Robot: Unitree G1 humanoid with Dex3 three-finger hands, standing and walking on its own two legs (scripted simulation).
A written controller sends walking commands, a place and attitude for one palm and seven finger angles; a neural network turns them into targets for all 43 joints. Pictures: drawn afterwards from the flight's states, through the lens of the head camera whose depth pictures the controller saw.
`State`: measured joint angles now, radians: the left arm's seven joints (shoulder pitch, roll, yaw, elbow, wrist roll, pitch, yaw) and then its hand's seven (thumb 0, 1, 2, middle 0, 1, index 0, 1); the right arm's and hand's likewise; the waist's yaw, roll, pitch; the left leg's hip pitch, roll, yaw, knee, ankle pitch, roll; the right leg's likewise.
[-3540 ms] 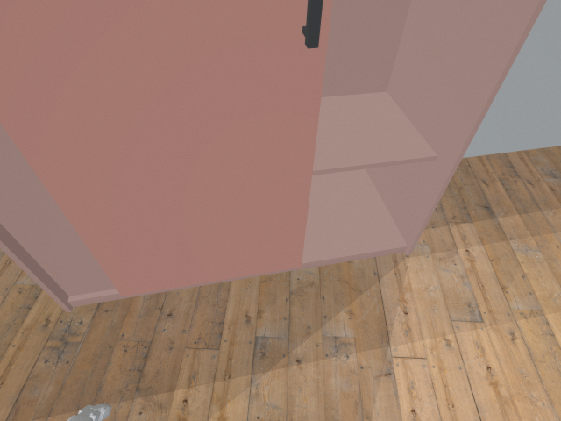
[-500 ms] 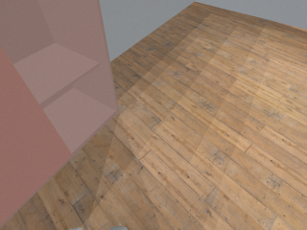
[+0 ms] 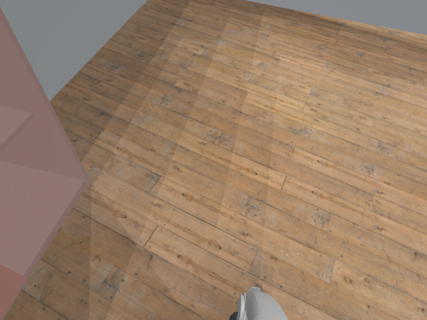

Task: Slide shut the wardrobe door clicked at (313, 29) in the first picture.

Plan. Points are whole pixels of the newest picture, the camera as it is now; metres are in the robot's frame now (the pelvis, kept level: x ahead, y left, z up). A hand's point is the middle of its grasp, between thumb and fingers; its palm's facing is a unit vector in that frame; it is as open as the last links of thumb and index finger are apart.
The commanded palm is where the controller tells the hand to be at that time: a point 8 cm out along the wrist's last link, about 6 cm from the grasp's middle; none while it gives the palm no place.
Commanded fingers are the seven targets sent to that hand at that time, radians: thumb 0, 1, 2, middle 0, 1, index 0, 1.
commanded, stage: walk to a spot facing it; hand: left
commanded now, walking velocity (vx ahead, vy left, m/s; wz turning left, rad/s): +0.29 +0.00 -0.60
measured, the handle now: out of the picture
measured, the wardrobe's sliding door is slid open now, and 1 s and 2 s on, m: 0.48 0.48 0.48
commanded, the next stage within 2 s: none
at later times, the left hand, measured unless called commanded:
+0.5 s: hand (144, 255) +0.28 +0.16 -0.17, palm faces -0.19 -0.96 -0.21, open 7.4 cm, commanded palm none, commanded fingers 0.00 0.90 0.90 -0.20 -0.30 -0.20 -0.30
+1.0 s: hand (176, 173) +0.51 +0.10 -0.16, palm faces -0.54 -0.81 -0.23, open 7.4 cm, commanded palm none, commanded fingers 0.00 0.90 0.90 -0.20 -0.30 -0.20 -0.30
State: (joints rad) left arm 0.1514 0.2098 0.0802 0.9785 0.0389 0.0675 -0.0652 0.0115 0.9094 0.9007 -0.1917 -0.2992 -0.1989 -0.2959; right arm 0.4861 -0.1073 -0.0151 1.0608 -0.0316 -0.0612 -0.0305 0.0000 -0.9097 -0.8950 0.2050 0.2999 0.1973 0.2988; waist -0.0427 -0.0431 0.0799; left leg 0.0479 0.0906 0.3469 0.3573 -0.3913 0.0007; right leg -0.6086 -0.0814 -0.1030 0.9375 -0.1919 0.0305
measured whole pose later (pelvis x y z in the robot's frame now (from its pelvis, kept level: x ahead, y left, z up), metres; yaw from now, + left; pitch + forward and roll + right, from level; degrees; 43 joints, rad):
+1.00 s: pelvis +0.31 -0.01 +0.00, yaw -35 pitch +0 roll -1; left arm 0.16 0.24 0.10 0.90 0.03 0.07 -0.04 0.01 0.91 0.90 -0.19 -0.30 -0.20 -0.30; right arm 0.25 -0.21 -0.06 0.96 -0.03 0.01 -0.01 0.00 -0.91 -0.89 0.21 0.30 0.20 0.30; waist -0.02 0.00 0.09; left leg -0.22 0.18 0.33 0.55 -0.31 -0.01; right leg -0.43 -0.07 -0.09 0.83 -0.38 0.05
